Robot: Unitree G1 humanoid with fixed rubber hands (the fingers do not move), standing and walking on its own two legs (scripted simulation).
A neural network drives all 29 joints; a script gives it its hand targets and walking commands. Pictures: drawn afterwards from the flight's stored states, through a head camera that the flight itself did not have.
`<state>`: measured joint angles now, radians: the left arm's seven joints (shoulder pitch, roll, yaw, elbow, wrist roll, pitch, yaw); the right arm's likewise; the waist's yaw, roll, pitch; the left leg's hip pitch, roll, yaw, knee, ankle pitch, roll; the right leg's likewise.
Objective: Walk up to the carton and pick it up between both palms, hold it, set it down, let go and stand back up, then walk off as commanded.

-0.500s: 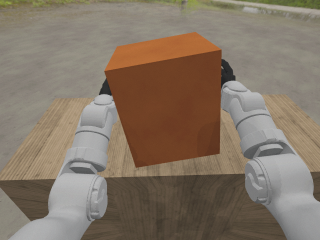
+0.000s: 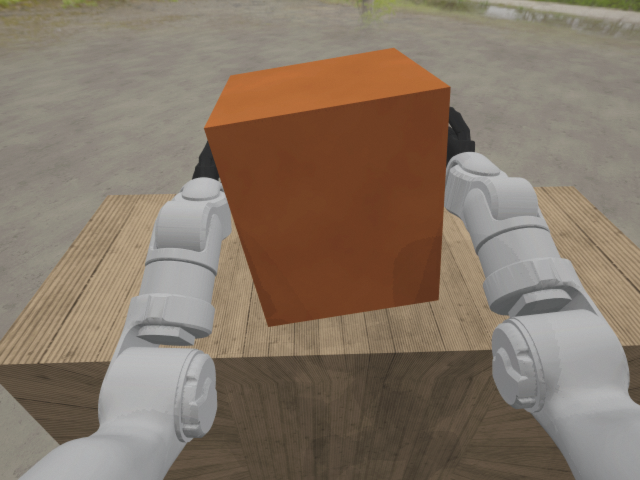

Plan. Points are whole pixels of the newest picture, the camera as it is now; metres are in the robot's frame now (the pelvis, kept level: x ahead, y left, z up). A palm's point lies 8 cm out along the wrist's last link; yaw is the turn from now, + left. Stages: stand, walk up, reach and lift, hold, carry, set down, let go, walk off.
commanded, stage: hold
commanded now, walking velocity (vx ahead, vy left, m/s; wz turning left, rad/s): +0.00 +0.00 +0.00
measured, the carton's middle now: (332, 185) +0.41 +0.00 +0.23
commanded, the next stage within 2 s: none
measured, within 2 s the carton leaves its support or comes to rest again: neither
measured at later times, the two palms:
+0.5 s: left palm (202, 190) +0.38 +0.15 +0.24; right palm (461, 164) +0.39 -0.14 +0.27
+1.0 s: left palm (194, 177) +0.38 +0.16 +0.26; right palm (459, 149) +0.39 -0.14 +0.29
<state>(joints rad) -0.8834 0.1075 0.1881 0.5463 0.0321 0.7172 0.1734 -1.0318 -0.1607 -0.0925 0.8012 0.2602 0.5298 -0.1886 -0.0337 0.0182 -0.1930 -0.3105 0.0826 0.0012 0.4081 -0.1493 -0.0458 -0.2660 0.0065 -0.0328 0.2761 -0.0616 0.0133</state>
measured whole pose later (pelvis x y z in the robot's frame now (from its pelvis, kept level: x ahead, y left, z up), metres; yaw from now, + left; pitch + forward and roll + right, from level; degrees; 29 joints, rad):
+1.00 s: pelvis +0.00 +0.00 +0.00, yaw +0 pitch +1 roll -2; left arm -0.87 0.09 0.24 0.38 0.10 0.86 0.13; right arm -1.03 -0.16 -0.09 0.66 0.30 0.65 -0.23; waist -0.04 0.02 -0.19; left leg -0.27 0.08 -0.01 0.41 -0.15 -0.05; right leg -0.22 0.01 -0.04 0.27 -0.07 0.01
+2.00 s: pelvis +0.00 +0.00 +0.00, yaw +1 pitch +0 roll -2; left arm -0.87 0.05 0.29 0.39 0.14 0.87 0.11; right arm -1.03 -0.16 -0.09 0.70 0.30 0.67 -0.23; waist -0.05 0.02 -0.19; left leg -0.25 0.08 -0.01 0.41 -0.16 -0.05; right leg -0.20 0.01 -0.04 0.27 -0.07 0.01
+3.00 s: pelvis +0.00 +0.00 +0.00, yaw +1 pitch -1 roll -2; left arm -0.86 0.05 0.30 0.36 0.15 0.87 0.10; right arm -1.03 -0.15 -0.08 0.68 0.30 0.67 -0.24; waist -0.05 0.02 -0.19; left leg -0.23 0.08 -0.01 0.41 -0.17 -0.05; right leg -0.18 0.01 -0.04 0.27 -0.08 0.01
